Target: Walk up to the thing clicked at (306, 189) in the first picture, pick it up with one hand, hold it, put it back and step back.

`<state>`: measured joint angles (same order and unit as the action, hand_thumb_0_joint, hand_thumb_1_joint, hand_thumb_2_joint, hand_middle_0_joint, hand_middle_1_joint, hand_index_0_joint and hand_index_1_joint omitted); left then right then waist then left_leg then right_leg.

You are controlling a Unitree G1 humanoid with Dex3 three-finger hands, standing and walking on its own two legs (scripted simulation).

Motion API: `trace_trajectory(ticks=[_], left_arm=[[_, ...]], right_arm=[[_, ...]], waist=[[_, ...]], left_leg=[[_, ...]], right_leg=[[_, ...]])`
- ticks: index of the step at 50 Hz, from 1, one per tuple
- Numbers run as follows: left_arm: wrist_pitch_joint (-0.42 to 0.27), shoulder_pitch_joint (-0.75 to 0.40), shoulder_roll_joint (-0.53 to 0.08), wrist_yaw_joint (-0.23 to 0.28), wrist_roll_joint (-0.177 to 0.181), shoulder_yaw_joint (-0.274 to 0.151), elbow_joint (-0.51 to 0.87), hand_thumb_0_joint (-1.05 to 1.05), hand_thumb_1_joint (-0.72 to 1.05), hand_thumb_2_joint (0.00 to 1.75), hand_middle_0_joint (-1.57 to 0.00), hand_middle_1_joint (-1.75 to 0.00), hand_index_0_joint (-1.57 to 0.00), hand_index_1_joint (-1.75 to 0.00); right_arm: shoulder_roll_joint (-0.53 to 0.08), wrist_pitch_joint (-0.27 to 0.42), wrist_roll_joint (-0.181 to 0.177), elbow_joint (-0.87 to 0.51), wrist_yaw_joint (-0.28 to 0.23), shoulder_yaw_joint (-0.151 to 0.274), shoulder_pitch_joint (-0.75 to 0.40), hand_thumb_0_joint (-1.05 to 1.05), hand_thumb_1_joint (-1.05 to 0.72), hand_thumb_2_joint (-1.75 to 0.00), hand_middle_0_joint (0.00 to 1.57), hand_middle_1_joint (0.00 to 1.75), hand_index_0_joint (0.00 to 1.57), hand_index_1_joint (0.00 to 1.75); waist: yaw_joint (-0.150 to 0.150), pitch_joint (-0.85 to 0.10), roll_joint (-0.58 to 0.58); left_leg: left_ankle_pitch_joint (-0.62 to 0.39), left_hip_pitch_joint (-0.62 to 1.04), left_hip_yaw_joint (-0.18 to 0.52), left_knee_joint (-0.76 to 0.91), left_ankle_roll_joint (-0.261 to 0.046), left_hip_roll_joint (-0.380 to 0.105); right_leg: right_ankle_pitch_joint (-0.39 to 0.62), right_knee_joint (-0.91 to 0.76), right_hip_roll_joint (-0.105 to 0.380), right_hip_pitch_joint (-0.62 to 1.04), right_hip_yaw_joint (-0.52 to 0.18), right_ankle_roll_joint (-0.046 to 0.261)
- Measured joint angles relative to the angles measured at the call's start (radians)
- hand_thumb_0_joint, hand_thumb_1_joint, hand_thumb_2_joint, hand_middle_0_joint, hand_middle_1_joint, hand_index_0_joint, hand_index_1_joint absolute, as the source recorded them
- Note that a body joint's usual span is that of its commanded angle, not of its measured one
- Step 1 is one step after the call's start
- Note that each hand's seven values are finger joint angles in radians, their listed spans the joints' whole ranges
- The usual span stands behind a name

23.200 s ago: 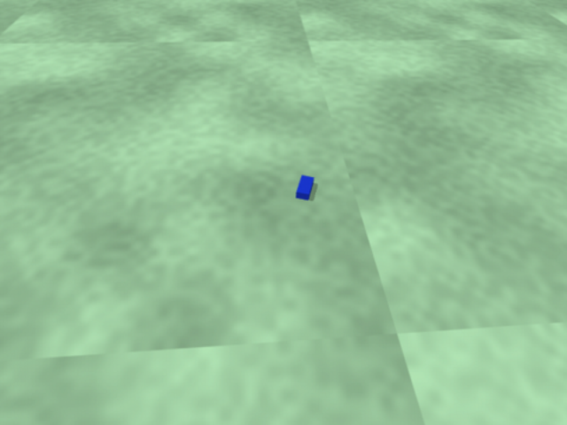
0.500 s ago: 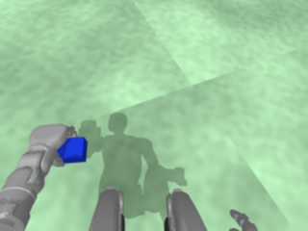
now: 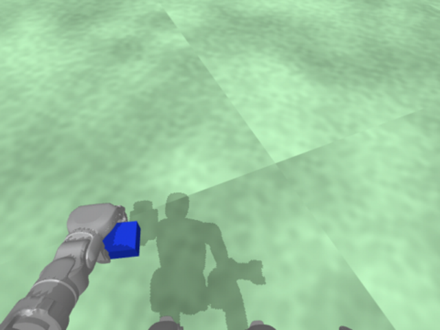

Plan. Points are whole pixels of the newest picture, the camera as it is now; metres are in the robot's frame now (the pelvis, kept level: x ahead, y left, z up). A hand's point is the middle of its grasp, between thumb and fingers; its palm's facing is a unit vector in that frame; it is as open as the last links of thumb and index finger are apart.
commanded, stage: lift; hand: left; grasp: from above
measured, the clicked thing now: (108, 241) +0.33 +0.23 -0.12
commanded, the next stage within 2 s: hold in 0.06 s
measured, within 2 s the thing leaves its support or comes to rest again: neither
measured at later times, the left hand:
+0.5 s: hand (96, 223) +0.34 +0.22 -0.03, palm faces -0.45 -0.05 -0.89, open 9.1 cm
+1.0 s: hand (96, 223) +0.32 +0.21 +0.00, palm faces -0.45 -0.04 -0.89, open 9.1 cm
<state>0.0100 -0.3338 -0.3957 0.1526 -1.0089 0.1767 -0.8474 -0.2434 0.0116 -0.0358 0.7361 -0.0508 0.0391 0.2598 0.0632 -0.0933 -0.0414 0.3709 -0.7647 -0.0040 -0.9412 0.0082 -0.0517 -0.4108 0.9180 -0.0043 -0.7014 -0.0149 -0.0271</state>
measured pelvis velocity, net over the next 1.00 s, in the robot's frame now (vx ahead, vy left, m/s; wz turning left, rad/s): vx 0.03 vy -0.01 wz -0.01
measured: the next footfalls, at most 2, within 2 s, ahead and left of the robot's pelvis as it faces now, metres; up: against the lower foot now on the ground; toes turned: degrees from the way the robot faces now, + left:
none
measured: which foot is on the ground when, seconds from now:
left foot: down 0.00-1.00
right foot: down 0.00-1.00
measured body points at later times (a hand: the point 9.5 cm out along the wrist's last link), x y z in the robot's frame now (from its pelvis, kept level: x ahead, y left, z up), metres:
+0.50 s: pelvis +0.03 +0.00 +0.03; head +0.06 -0.01 +0.48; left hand +0.36 +0.22 +0.03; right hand +0.14 -0.27 -0.09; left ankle +0.05 +0.12 -0.68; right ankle +0.03 -0.14 -0.68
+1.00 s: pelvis +0.03 -0.01 +0.05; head +0.04 -0.03 +0.49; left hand +0.34 +0.21 +0.05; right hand +0.15 -0.27 -0.07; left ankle +0.05 +0.12 -0.68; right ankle +0.03 -0.14 -0.68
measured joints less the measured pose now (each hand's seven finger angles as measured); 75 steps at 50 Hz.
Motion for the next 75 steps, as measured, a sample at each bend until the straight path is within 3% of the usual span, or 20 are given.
trace_trajectory(ticks=[12,26,75], left_arm=[[0.017,0.024,0.015,-0.019,0.009,0.024,0.023,0.00,0.18,0.29,-0.77,-0.40,-0.79,-0.38],[0.003,0.045,0.005,-0.092,0.004,0.032,0.085,0.00,0.19,0.28,-0.78,-0.39,-0.80,-0.37],[0.005,0.105,0.006,-0.184,0.015,0.047,0.228,0.00,0.19,0.28,-0.78,-0.39,-0.80,-0.37]], right_arm=[[0.002,-0.009,-0.005,0.004,0.000,0.003,-0.007,0.00,-0.90,-0.89,0.21,0.30,0.21,0.30],[-0.009,-0.035,-0.013,-0.024,0.004,0.008,-0.021,0.00,-0.89,-0.89,0.21,0.30,0.21,0.30],[-0.014,-0.081,-0.034,-0.061,-0.009,-0.008,-0.063,0.01,-0.90,-0.89,0.20,0.29,0.20,0.30]], waist=[[-0.017,0.017,0.001],[-0.033,0.027,0.002],[-0.063,0.080,-0.015]], left_leg=[[-0.037,0.156,-0.016,0.147,-0.003,0.010],[-0.061,0.275,-0.027,0.248,-0.002,0.013],[-0.156,0.464,-0.036,0.435,0.008,0.014]], right_leg=[[0.038,-0.143,0.010,0.150,-0.011,-0.003],[0.063,-0.239,0.015,0.263,-0.018,-0.002],[0.142,-0.390,0.013,0.431,-0.024,0.009]])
